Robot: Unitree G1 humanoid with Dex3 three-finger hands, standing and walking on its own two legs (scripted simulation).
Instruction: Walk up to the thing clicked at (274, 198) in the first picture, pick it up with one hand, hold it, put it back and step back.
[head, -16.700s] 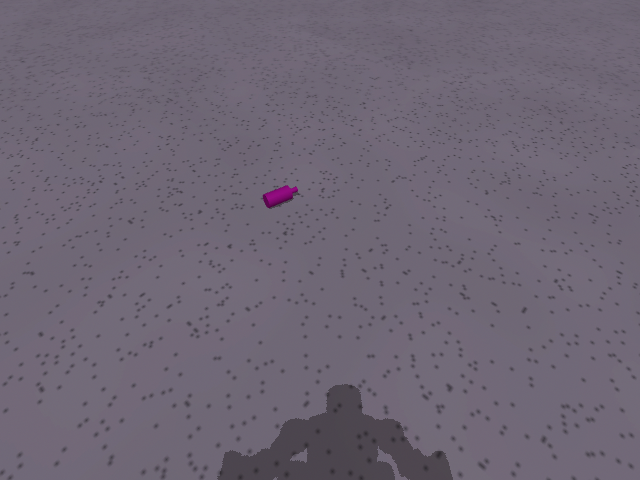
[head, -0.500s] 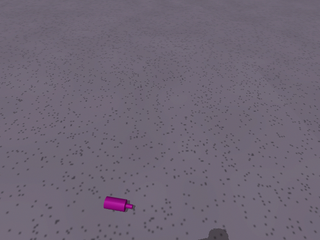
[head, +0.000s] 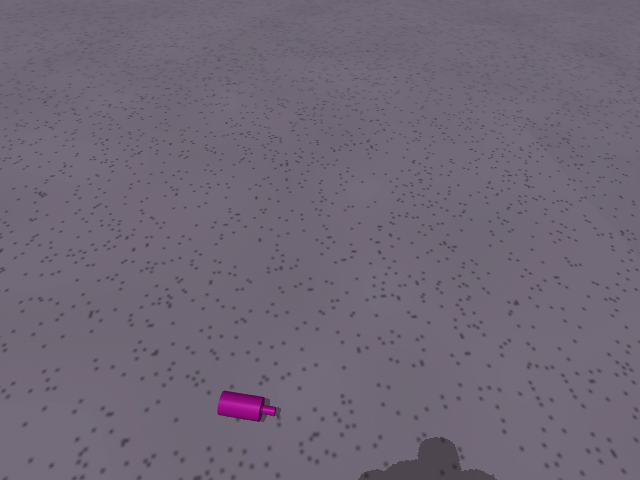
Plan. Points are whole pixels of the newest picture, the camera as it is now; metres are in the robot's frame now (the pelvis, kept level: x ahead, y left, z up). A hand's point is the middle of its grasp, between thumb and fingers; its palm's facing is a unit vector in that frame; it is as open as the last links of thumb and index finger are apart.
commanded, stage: walk up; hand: left
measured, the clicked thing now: (248, 407) +0.46 +0.23 -0.73
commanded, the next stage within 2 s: stand in 1.02 s
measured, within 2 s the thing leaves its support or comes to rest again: neither
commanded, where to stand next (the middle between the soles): +0.04 -0.01 m, yaw -3 degrees
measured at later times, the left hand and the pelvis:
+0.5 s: hand out of the picture +0.09 +0.25 -0.14, palm faces -0.06 -0.93 -0.36, open 7.4 cm; pelvis +0.00 +0.00 +0.01, yaw -2 degrees
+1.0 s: hand out of the picture +0.10 +0.24 -0.14, palm faces -0.08 -0.94 -0.35, open 7.4 cm; pelvis +0.01 -0.01 +0.01, yaw -2 degrees
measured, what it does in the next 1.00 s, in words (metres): stands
